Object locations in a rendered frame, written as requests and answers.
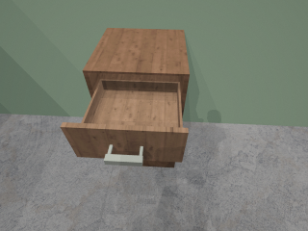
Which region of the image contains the cabinet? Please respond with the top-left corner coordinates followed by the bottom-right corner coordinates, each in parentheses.
top-left (82, 28), bottom-right (190, 168)

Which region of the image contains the handle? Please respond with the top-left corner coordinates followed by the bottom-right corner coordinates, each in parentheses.
top-left (104, 144), bottom-right (143, 167)

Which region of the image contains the drawer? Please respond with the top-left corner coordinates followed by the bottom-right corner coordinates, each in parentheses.
top-left (61, 79), bottom-right (189, 163)

